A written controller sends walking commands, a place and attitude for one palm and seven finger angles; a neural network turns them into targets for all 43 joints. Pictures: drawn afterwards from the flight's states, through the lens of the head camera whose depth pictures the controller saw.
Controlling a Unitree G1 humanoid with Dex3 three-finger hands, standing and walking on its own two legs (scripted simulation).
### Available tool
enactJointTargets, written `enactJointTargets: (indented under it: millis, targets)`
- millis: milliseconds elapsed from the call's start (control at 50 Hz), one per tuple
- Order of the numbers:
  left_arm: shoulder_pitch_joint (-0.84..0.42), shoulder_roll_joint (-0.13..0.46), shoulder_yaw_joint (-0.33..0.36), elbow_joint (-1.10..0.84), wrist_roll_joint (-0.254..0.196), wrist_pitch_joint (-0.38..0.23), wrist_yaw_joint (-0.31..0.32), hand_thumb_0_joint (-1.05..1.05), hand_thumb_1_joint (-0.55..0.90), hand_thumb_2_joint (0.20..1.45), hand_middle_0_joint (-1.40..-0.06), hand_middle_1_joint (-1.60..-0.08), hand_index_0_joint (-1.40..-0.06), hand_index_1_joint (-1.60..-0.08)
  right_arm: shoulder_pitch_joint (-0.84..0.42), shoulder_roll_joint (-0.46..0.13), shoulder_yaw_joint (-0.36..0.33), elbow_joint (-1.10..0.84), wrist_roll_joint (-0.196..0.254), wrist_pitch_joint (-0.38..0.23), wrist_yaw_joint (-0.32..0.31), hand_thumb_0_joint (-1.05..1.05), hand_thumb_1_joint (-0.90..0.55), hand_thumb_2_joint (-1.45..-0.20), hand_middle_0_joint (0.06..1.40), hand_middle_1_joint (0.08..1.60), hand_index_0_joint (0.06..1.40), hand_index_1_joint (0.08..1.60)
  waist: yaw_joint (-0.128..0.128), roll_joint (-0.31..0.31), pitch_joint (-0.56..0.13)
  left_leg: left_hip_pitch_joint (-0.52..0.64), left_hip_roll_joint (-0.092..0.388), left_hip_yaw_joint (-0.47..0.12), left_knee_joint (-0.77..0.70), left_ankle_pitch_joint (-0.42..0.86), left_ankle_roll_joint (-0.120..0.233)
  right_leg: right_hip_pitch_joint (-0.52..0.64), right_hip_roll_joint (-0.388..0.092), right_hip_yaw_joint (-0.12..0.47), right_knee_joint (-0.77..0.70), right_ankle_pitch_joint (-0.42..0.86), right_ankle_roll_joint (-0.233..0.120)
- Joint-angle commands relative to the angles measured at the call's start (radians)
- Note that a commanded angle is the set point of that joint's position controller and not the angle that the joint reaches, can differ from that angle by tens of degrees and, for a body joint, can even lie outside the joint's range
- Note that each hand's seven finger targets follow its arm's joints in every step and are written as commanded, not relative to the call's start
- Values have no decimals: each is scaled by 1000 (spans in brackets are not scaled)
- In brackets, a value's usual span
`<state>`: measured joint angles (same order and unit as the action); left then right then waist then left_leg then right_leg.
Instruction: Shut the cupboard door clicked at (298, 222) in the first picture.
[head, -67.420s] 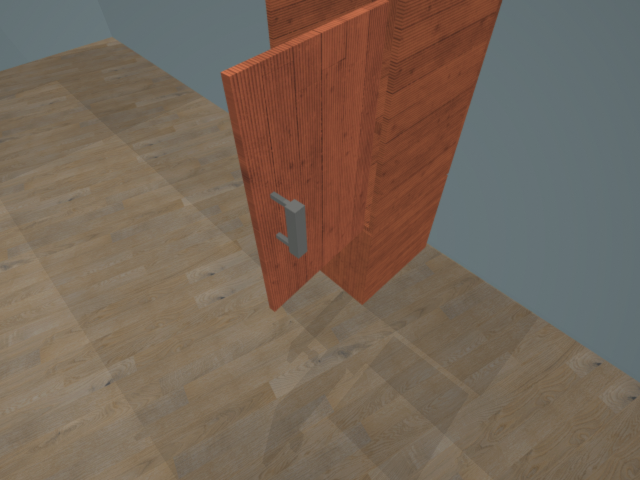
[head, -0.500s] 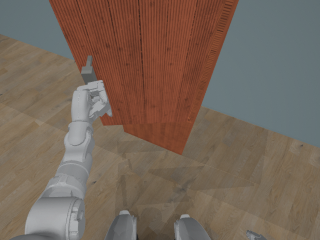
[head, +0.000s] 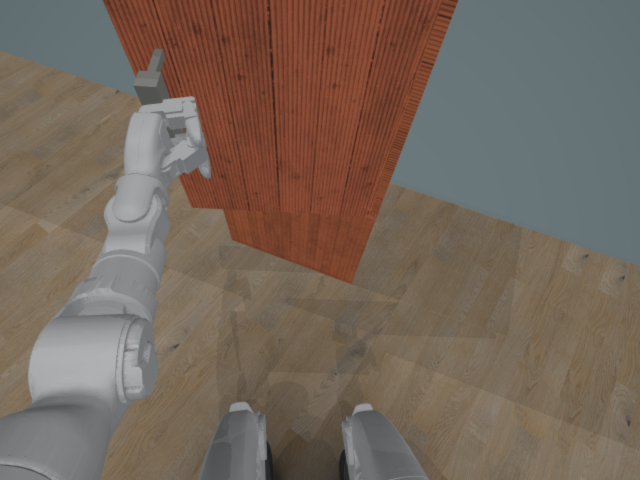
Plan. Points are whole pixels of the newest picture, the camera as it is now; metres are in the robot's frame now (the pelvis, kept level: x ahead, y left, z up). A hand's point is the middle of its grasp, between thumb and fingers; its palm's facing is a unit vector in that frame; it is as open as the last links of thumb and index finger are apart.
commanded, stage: push the door shut along its arc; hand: left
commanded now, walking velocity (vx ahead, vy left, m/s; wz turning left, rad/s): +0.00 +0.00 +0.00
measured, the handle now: (167, 106) +0.58 +0.16 +0.07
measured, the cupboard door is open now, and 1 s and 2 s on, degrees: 19 7 6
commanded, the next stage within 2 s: pull the fist back off the door in 0.84 s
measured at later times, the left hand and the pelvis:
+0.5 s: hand (231, 112) +0.56 +0.07 +0.08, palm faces -0.24 -0.97 -0.04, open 3.1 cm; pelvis +0.00 +0.00 -0.02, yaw -1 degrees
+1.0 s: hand (247, 80) +0.61 +0.05 +0.09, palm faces -0.24 -0.97 +0.04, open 2.8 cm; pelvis +0.00 -0.01 -0.04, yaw -3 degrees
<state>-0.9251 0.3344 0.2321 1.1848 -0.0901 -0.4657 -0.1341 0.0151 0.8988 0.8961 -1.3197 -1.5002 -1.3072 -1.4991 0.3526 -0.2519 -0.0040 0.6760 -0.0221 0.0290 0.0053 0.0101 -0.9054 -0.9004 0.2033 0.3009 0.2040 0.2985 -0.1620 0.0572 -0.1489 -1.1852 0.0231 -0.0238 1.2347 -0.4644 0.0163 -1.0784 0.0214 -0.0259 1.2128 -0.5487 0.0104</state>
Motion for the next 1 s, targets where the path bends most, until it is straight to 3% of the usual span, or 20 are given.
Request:
enactJointTargets:
  millis: [0, 40, 80, 120, 180, 240, 280, 300, 320, 340, 500, 600, 720, 780, 820, 860, 920, 940, 960, 980]
  targets:
    - [-581, 135, -15, -191, 26, -61, -23, 0, 900, 900, -1300, -1500, -1300, -1500, 150, -177, -57, -53, -10, -21, -7, 0, -900, -900, 200, 300, 200, 300, -87, 66, -481, 533, 7, -85, -119, 229, 8, -30, 22, -14, -167, 214, -39]
    - [-629, 155, -13, -179, 34, -55, -25, 0, 900, 900, -1300, -1500, -1300, -1500, 158, -180, -55, -49, -12, -22, -4, 0, -900, -900, 200, 300, 200, 300, -100, 89, -457, 512, 7, -83, -113, 199, 10, -48, 23, -10, -168, 195, -39]
    - [-642, 225, 37, -161, 40, -52, -27, 0, 900, 900, -1300, -1500, -1300, -1500, 168, -190, -52, -54, -11, -22, -4, 0, -900, -900, 200, 300, 200, 300, -95, 97, -487, 498, 7, -83, -104, 209, 12, -41, 24, -7, -159, 197, -41]
    - [-661, 221, 28, -151, 42, -41, -37, 0, 900, 900, -1300, -1500, -1300, -1500, 173, -187, -49, -59, -13, -21, -2, 0, -900, -900, 200, 300, 200, 300, -101, 107, -490, 489, 7, -83, -99, 216, 13, -45, 25, -9, -153, 200, -43]
    - [-659, 273, 69, -146, 43, -32, -51, 0, 900, 900, -1300, -1500, -1300, -1500, 191, -193, -48, -62, -13, -20, 3, 0, -900, -900, 200, 300, 200, 300, -90, 123, -541, 510, 11, -87, -88, 267, 11, -32, 28, -9, -141, 228, -46]
    - [-685, 254, 45, -150, 43, -18, -70, 0, 900, 900, -1300, -1500, -1300, -1500, 199, -190, -48, -62, -14, -19, 9, 0, -900, -900, 200, 300, 200, 300, -109, 111, -539, 491, 11, -80, -74, 266, 17, -27, 32, -6, -149, 238, -42]
    - [-732, 286, 57, -159, 46, -16, -82, 0, 900, 900, -1300, -1500, -1300, -1500, 209, -196, -48, -58, -12, -19, 7, 0, -900, -900, 200, 300, 200, 300, -120, 115, -545, 481, 15, -81, -65, 270, 19, -34, 32, -3, -142, 243, -41]
    - [-725, 259, 35, -133, 48, -3, -87, 0, 900, 900, -1300, -1500, -1300, -1500, 212, -190, -46, -57, -11, -17, 8, 0, -900, -900, 200, 300, 200, 300, -127, 103, -527, 471, 12, -80, -63, 263, 21, -35, 36, -5, -147, 240, -41]
    - [-751, 291, 57, -144, 47, -2, -90, 0, 900, 900, -1300, -1500, -1300, -1500, 216, -195, -46, -55, -11, -18, 6, 0, -900, -900, 200, 300, 200, 300, -127, 113, -529, 461, 16, -78, -57, 261, 21, -41, 35, -3, -143, 238, -41]
    - [-761, 260, 27, -125, 48, 10, -95, 0, 900, 900, -1300, -1500, -1300, -1500, 216, -190, -44, -54, -10, -19, 9, 0, -900, -900, 200, 300, 200, 300, -139, 107, -508, 445, 11, -75, -56, 245, 23, -42, 37, -2, -150, 231, -40]
    - [-866, 315, 43, -64, 68, 49, -109, 0, 900, 900, -1300, -1500, -1300, -1500, 242, -197, -32, -38, -16, -36, 5, 0, -900, -900, 200, 300, 200, 300, -172, 148, -509, 418, 17, -84, -16, 247, 28, -115, 40, -10, -122, 211, -44]
    - [-846, 410, 101, -33, 98, 86, -119, 0, 900, 900, -1300, -1500, -1300, -1500, 260, -199, -22, -59, -21, -35, 9, 0, -900, -900, 200, 300, 200, 300, -152, 163, -567, 373, 15, -71, 13, 304, 32, -75, 44, -9, -95, 257, -45]
    - [-916, 427, 93, -52, 117, 122, -139, 0, 900, 900, -1300, -1500, -1300, -1500, 285, -202, -25, -67, -19, -31, 9, 0, -900, -900, 200, 300, 200, 300, -180, 130, -579, 326, 17, -61, 39, 307, 40, -65, 50, -4, -88, 289, -37]
    - [-986, 403, 70, -45, 114, 137, -152, 0, 900, 900, -1300, -1500, -1300, -1500, 297, -204, -28, -48, -19, -39, 6, 0, -900, -900, 200, 300, 200, 300, -209, 147, -573, 335, 20, -67, 54, 302, 43, -110, 53, -5, -87, 280, -36]
    - [-1009, 413, 68, -56, 115, 144, -163, 0, 900, 900, -1300, -1500, -1300, -1500, 306, -204, -27, -42, -21, -41, 4, 0, -900, -900, 200, 300, 200, 300, -206, 171, -596, 354, 19, -73, 57, 317, 41, -115, 55, -8, -82, 281, -41]
    - [-1038, 364, 34, -77, 112, 147, -171, 0, 900, 900, -1300, -1500, -1300, -1500, 311, -200, -30, -29, -26, -49, 7, 0, -900, -900, 200, 300, 200, 300, -215, 215, -613, 412, 21, -85, 55, 344, 38, -152, 57, -18, -76, 284, -46]
    - [-1073, 354, 22, -42, 112, 167, -177, 0, 900, 900, -1300, -1500, -1300, -1500, 313, -204, -28, -17, -25, -56, 3, 0, -900, -900, 200, 300, 200, 300, -233, 205, -584, 398, 22, -88, 68, 313, 39, -195, 60, -23, -78, 255, -45]
    - [-1035, 365, 228, -48, 25, 181, 17, 0, 900, 900, -1300, -1500, -1300, -1500, 343, -179, -9, -47, -46, -65, 7, 0, -900, -900, 200, 300, 200, 300, -159, 205, -578, 344, 34, -98, 37, 289, 29, -146, 54, -28, -83, 237, -38]
    - [-972, 351, 213, -22, 56, 180, 113, 0, 900, 900, -1300, -1500, -1300, -1500, 338, -181, -12, -42, -57, -71, 20, 0, -900, -900, 200, 300, 200, 300, -155, 210, -610, 366, 37, -107, 22, 290, 21, -150, 54, -35, -72, 224, -31]
    - [-934, 255, 166, -1, 62, 191, 166, 0, 900, 900, -1300, -1500, -1300, -1500, 324, -168, -15, -48, -57, -68, 34, 0, -900, -900, 200, 300, 200, 300, -160, 219, -592, 366, 35, -104, 18, 289, 15, -169, 52, -43, -71, 222, -30]
